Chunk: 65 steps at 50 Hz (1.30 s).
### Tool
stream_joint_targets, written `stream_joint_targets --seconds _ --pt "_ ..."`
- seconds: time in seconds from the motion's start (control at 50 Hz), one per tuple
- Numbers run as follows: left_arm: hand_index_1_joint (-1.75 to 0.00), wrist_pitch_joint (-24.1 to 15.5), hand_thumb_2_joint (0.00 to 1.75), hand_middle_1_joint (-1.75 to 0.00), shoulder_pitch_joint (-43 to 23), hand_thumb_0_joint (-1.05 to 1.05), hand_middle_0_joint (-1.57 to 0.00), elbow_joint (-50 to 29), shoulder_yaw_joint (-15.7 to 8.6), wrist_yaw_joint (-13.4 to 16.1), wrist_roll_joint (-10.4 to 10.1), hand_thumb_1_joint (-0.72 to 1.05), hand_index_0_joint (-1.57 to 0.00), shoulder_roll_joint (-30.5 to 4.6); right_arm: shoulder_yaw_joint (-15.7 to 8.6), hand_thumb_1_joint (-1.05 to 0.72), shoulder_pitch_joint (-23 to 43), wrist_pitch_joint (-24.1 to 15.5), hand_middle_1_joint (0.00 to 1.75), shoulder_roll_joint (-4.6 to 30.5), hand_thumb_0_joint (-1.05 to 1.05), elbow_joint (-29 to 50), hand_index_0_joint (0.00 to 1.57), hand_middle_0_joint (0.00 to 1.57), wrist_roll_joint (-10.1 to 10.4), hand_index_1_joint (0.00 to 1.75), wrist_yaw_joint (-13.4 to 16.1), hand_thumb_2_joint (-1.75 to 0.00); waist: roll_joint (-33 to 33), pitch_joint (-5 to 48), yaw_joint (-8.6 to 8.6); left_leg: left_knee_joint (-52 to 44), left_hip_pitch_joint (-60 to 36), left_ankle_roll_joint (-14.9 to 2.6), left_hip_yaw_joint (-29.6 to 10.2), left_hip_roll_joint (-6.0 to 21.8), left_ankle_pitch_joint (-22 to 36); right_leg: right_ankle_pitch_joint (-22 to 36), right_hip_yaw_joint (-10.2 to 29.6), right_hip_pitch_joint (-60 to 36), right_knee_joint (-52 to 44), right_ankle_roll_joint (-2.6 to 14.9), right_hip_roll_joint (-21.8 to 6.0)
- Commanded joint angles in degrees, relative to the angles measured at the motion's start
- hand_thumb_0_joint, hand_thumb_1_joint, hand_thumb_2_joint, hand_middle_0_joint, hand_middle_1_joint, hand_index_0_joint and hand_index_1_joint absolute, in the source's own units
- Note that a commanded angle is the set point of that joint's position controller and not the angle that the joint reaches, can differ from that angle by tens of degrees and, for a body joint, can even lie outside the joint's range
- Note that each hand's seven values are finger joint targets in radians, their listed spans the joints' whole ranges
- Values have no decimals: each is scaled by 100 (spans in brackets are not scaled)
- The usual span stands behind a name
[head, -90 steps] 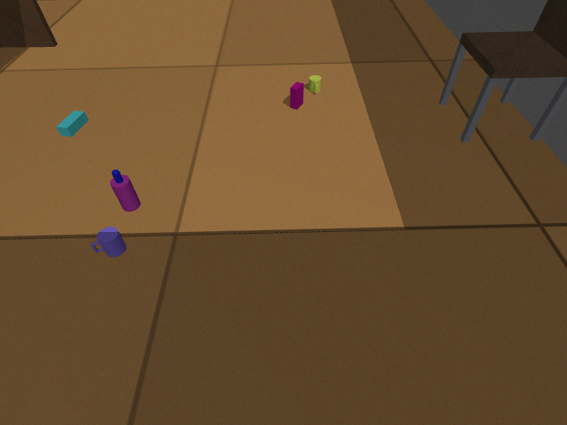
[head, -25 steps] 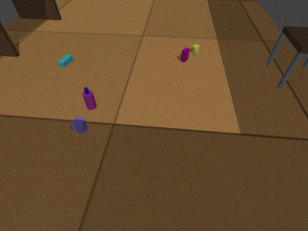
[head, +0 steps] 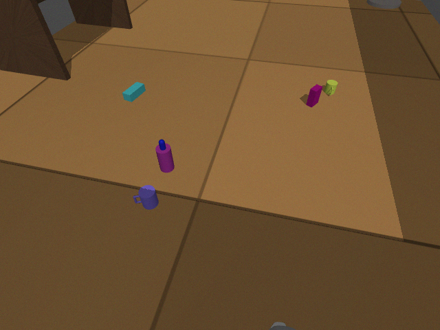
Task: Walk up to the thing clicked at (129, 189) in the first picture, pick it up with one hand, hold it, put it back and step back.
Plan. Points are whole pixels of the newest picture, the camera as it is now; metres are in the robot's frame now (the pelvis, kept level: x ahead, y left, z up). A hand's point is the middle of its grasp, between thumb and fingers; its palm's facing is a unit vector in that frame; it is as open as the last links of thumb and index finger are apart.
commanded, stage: walk up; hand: left
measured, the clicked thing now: (164, 154) +1.18 +0.34 -0.66
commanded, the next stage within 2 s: none
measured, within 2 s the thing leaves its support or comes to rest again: neither
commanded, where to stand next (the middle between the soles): +0.88 +0.08 m, yaw +10 degrees
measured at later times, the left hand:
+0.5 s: hand (89, 322) +0.20 +0.28 -0.14, palm faces +0.14 -0.91 -0.39, open 7.4 cm
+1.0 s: hand (108, 201) +0.49 +0.32 -0.13, palm faces +0.06 -0.93 -0.37, open 7.4 cm
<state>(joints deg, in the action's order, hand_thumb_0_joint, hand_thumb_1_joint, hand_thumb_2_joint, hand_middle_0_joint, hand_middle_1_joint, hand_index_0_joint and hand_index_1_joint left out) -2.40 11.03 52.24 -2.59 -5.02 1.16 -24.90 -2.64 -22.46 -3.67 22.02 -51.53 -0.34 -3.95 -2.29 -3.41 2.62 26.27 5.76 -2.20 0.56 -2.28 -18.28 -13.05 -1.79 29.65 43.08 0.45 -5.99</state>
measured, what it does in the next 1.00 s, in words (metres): walks ahead: right foot, then left foot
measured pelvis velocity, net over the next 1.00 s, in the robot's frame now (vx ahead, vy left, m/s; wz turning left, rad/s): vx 0.44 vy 0.03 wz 0.15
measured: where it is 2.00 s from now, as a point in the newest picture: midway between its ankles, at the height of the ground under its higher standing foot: (213, 224)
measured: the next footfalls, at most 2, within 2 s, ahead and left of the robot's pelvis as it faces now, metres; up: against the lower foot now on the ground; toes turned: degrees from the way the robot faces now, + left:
right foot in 0.10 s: +0.22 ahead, -0.14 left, +0.00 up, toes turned -3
left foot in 0.56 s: +0.41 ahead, +0.16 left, +0.00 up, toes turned +13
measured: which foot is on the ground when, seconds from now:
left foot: down 0.00-0.14, up 0.16-0.54, down 0.56-1.00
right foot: up 0.00-0.08, down 0.10-0.58, up 0.60-1.00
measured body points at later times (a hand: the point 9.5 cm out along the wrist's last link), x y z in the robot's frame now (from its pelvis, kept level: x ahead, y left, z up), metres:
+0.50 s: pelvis +0.24 +0.00 +0.00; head +0.26 +0.01 +0.44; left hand +0.19 +0.33 -0.11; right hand +0.41 -0.30 -0.10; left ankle +0.36 +0.16 -0.71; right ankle +0.18 -0.14 -0.74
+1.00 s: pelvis +0.44 +0.03 +0.00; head +0.46 +0.03 +0.44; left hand +0.48 +0.37 -0.11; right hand +0.53 -0.29 -0.11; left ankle +0.37 +0.15 -0.74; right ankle +0.59 -0.10 -0.72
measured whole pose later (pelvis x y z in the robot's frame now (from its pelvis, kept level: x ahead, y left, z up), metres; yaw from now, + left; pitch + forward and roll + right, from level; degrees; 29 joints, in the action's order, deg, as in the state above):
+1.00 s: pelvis +0.44 +0.03 +0.00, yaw +9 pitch -3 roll +2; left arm -1.6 14.6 49.7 -3.4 -5.0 1.3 -24.9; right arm -2.7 -20.9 -5.0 24.1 -47.8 -0.2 -2.3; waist -2.2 -4.0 1.9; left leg 27.4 5.1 -0.5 4.4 -0.3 -19.8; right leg -9.0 -0.2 27.4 37.9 0.8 -7.0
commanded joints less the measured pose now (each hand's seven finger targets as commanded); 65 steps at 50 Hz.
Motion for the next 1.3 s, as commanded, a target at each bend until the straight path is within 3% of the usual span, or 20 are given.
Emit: stream_joint_targets --seconds 0.0,0.08,0.12,0.14,0.26,0.44,0.52,0.54,0.56,0.58,0.6,0.66,0.7,0.82,1.0,1.02,1.06,1.08,1.16,1.28 --pt "-30 -263 90 -30 -530 0 -20 -618 -443 36 -10 90 -20 -1075 -521 -90 359 -223 30 1714 0 637 20 20 16 30 133 -90 740 -95 -174 -1020 725 -990 -1237 1543 489 392 -74 -603 -634 81 124" --pt "-30 -388 90 -30 1267 0 -20 -190 -629 204 2 90 -20 -1269 -352 -90 311 -200 30 1260 0 775 20 20 36 30 188 -90 -326 989 -1038 2176 1486 -430 -326 706 2116 105 -33 -3480 -1509 336 296" --pt "-30 -462 90 -30 1560 0 -20 -300 -712 296 3 90 -20 -1868 -258 -90 47 -164 30 1128 0 826 20 20 48 30 232 -90 -990 895 -923 4197 3416 -74 -325 -216 -1029 -1385 3638 -4153 -2908 1035 -1997" --pt "-30 -444 90 -30 1061 0 -20 -441 -679 305 -85 90 -20 -1939 -352 -90 93 -125 30 1482 0 726 20 20 0 30 290 -90 -630 735 -762 4591 3464 -99 -665 192 -896 -1910 4059 -3693 -3055 1349 -2268" --pt "-30 -519 90 -30 499 0 -20 -612 -476 289 -85 90 -20 -1307 -354 -90 206 -31 30 1244 0 442 20 20 20 30 55 -90 -618 -278 -342 3288 2561 90 -602 610 449 5 734 -1743 -3129 995 -895" --pt "-30 -435 90 -30 934 0 -20 -769 -546 280 -30 90 -20 -1516 -375 -90 1470 -45 30 1061 0 912 20 20 -44 30 -129 -90 -486 71 -683 890 1932 132 218 636 1251 1023 -249 -2336 -2512 946 -970" --pt "-30 -318 90 -30 789 0 -20 -868 -438 326 -62 90 -20 -1406 -566 -90 438 -94 30 1432 0 546 20 20 -115 30 -43 -90 465 508 -2 584 25 -181 319 340 785 1478 -582 -1565 -738 801 -794" --pt "-30 -285 90 -30 993 0 -20 -867 -325 351 -63 90 -20 -1058 -686 -90 -438 -129 30 1733 0 324 20 20 -178 30 40 -90 1229 1002 417 331 -987 -490 -351 575 21 1131 -691 -917 939 608 -446" --pt "-30 -255 90 -30 1367 0 -20 -936 -179 324 -98 90 -20 -496 -811 -90 -652 -157 30 2213 0 441 20 20 -192 30 152 -90 2687 1288 279 -118 -1835 -792 -2715 2014 -310 -1861 -555 450 2373 269 317" --pt "-30 -190 90 -30 1424 0 -20 -850 -321 398 -155 90 -20 -1176 -811 -90 -355 -171 30 2361 0 658 20 20 -2 30 178 -90 1736 1481 244 -776 -1958 -1358 -4401 2620 -330 -1924 -18 916 2738 322 547" --pt "-30 -168 90 -30 1072 0 -20 -776 -346 433 -107 90 -20 -1459 -827 -90 -157 -149 30 2242 0 640 20 20 114 30 187 -90 1227 1157 233 -767 -1647 -1488 -4122 2638 78 -1625 328 1068 2950 350 197" --pt "-30 -147 90 -30 1158 0 -20 -557 -308 347 -180 90 -20 -1150 -501 -90 319 -213 30 1622 0 721 20 20 174 30 306 -90 638 331 -171 -627 -163 -521 -1623 1800 2749 -633 785 250 2270 254 -41" --pt "-30 -74 90 -30 1280 0 -20 -500 -336 306 -169 90 -20 -1060 -462 -90 345 -269 30 1546 0 714 20 20 163 30 303 -90 809 227 -272 -722 282 -729 -1171 1700 2966 -514 621 -63 2121 151 -46" --pt "-30 -31 90 -30 563 0 -20 -760 -356 97 -35 90 -20 -971 -506 -90 466 -357 30 1684 0 878 20 20 44 30 283 -90 976 -184 -189 -1244 639 -1148 -764 1709 1178 9 284 159 732 -55 -248" --pt "-30 -231 90 -30 545 0 -20 -537 -487 67 -7 90 -20 -1018 -469 -90 532 -224 30 1628 0 921 20 20 8 30 256 -90 513 211 -465 15 1097 -713 -407 1451 878 247 -204 -1945 -1152 172 321" --pt "-30 -293 90 -30 1191 0 -20 -374 -579 139 -3 90 -20 -1176 -379 -90 381 -227 30 1393 0 916 20 20 -6 30 257 -90 -72 690 -769 1366 1170 -549 -100 1118 1406 -40 -26 -2832 -1486 280 302" --pt "-30 -393 90 -30 1545 0 -20 -483 -724 264 8 90 -20 -1844 -156 -90 -173 -205 30 875 0 928 20 20 34 30 250 -90 -1513 897 -737 3677 3183 4 227 15 -993 -929 3317 -4027 -2660 909 -1709" --pt "-30 -346 90 -30 1350 0 -20 -465 -724 268 -86 90 -20 -1935 -295 -90 37 -143 30 1463 0 789 20 20 2 30 335 -90 -1099 730 -779 4106 3349 -23 -89 294 -1100 -948 3750 -3744 -2719 1411 -2013" --pt "-30 -312 90 -30 747 0 -20 -639 -492 349 -175 90 -20 -1310 -304 -90 54 -78 30 1358 0 472 20 20 108 30 252 -90 -660 90 -362 3624 2722 11 -491 641 -165 635 1383 -2358 -2613 867 -904" --pt "-30 -349 90 -30 597 0 -20 -896 -501 299 -57 90 -20 -1357 -344 -90 410 28 30 1231 0 525 20 20 -36 30 77 -90 -717 -179 -385 2219 2553 304 -76 757 436 -632 748 -1757 -3116 1243 -822"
